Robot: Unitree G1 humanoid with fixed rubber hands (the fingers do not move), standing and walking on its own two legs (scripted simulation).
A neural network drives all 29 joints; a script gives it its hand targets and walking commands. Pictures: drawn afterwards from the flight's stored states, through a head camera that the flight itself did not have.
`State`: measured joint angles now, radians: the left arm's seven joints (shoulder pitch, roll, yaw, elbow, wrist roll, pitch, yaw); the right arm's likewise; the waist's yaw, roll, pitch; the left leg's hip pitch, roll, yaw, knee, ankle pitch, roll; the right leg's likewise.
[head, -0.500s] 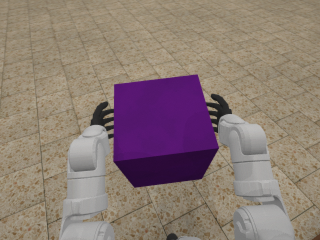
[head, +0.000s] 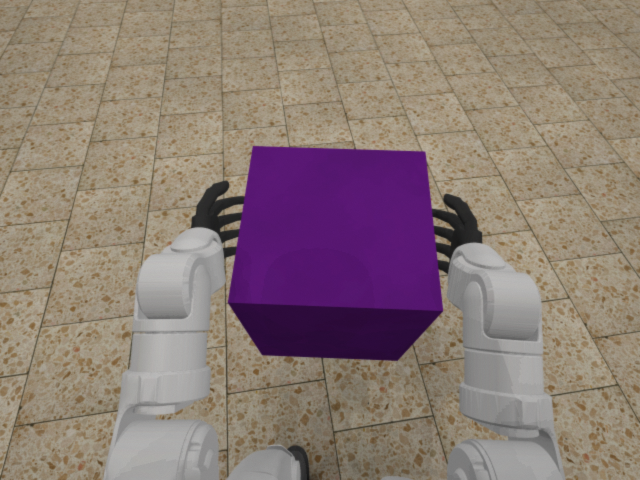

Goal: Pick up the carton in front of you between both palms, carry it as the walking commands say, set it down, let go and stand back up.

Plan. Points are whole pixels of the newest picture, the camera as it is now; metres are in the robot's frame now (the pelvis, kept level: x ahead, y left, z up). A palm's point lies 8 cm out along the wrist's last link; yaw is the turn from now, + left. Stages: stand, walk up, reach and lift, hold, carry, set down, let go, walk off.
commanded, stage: carry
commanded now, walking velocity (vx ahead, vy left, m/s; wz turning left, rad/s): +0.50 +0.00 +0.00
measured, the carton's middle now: (333, 266) +0.38 +0.01 +0.01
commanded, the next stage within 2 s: none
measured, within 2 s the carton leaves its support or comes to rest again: neither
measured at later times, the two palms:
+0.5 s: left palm (280, 125) +0.55 +0.10 +0.10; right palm (485, 136) +0.56 -0.20 +0.09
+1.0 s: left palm (276, 31) +0.84 +0.14 +0.08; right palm (434, 38) +0.83 -0.16 +0.09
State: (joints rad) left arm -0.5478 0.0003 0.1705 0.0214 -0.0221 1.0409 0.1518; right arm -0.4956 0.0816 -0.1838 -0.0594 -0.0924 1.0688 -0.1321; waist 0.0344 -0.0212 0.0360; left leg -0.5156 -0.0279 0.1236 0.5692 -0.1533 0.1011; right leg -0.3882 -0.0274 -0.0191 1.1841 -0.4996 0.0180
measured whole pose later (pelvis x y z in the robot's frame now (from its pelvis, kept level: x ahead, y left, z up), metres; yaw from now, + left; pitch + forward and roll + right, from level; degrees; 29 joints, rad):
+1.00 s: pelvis +0.58 -0.01 +0.01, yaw -1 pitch +4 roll +0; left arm -0.15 -0.13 0.13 -0.24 0.13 1.23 0.09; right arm -0.15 0.13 -0.09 -0.21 -0.12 1.21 -0.09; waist -0.01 -0.03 -0.13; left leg -0.38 0.05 0.24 0.48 -0.16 0.07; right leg -0.37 -0.08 -0.06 1.11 -0.41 0.00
